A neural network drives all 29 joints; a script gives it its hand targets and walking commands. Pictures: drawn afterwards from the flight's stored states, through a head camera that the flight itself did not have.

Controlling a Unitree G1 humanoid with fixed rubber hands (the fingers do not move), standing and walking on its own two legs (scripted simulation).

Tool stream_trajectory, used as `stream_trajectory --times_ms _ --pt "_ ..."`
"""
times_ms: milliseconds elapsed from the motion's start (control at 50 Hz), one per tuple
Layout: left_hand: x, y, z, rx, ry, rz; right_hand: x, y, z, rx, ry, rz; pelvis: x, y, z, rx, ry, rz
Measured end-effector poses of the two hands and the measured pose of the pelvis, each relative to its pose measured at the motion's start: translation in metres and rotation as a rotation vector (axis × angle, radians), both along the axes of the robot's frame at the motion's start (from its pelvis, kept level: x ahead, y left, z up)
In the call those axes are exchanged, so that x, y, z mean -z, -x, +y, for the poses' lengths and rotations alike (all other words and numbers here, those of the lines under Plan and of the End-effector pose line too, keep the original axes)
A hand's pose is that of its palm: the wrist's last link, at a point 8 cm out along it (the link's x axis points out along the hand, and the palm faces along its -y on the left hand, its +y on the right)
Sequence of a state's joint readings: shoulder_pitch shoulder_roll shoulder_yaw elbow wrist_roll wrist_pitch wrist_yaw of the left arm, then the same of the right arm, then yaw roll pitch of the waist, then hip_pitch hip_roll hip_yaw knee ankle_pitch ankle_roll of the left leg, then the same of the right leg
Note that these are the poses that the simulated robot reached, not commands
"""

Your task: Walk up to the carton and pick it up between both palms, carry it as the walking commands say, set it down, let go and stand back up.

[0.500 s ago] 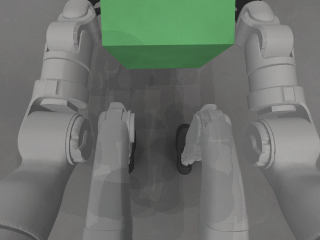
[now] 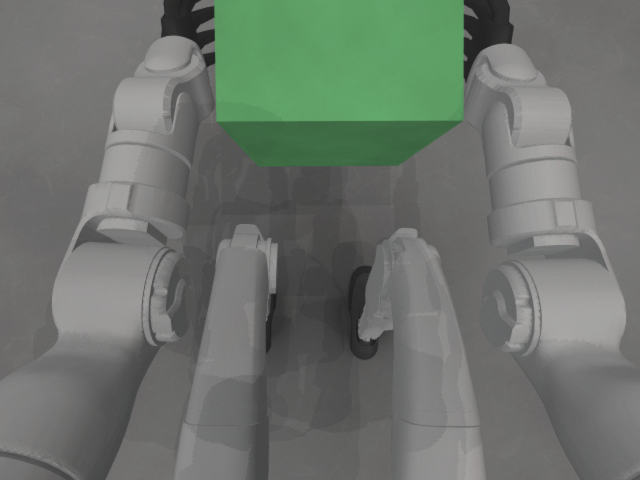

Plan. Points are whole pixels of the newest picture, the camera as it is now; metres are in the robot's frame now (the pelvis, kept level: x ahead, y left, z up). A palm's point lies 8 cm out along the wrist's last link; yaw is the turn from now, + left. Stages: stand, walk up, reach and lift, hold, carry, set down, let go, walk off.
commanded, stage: reach and lift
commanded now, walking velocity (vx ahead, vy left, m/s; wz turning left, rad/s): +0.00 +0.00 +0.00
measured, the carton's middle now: (332, 63) +0.54 +0.00 -0.09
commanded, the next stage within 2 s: none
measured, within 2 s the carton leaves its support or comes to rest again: neither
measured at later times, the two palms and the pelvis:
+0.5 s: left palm (152, 35) +0.50 +0.16 +0.04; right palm (523, 29) +0.50 -0.14 +0.05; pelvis +0.01 +0.00 +0.06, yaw +1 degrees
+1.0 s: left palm out of the picture +0.46 +0.16 +0.14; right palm out of the picture +0.48 -0.14 +0.15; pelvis +0.03 +0.00 +0.12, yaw +2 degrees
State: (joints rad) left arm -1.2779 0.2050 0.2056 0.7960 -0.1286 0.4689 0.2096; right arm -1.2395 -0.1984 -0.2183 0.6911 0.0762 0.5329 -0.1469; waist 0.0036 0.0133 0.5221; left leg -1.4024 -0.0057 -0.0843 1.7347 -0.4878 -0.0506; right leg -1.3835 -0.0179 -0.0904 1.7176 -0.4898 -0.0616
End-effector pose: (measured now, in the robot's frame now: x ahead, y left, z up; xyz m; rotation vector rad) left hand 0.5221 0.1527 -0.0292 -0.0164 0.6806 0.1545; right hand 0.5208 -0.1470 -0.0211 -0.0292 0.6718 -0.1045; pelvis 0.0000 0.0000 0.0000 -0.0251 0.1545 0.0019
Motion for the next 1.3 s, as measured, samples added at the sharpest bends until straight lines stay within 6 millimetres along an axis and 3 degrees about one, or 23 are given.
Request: stream_trajectory --times_ms 400,580,880,980,1160,1300 --pt "-0.059 0.016 0.002 -0.015 0.005 0.001 -0.061 0.011 0.002 -0.011 0.001 -0.001 -0.047 -0.002 -0.001 -0.014 -0.001 -0.067" --pt "-0.078 0.034 0.005 -0.029 0.016 0.026 -0.083 0.023 0.005 -0.034 0.02 0.022 -0.073 -0.008 -0.001 -0.021 -0.001 -0.109" --pt "-0.14 0.048 0.005 -0.041 0.016 -0.019 -0.142 0.038 0.005 -0.029 0.001 -0.025 -0.105 -0.013 -0.001 -0.028 -0.002 -0.155" --pt "-0.165 0.055 0.006 -0.041 0.004 -0.019 -0.168 0.042 0.006 -0.013 -0.031 -0.023 -0.116 -0.025 0.0 -0.03 0.0 -0.117" --pt "-0.224 0.069 0.01 -0.076 0.034 0.012 -0.226 0.052 0.01 0.01 -0.075 0.011 -0.151 -0.064 0.004 -0.037 0.003 -0.054" --pt "-0.238 0.068 0.012 -0.075 0.028 0.044 -0.241 0.049 0.013 -0.011 -0.05 0.039 -0.176 -0.086 0.007 -0.043 0.003 -0.085"
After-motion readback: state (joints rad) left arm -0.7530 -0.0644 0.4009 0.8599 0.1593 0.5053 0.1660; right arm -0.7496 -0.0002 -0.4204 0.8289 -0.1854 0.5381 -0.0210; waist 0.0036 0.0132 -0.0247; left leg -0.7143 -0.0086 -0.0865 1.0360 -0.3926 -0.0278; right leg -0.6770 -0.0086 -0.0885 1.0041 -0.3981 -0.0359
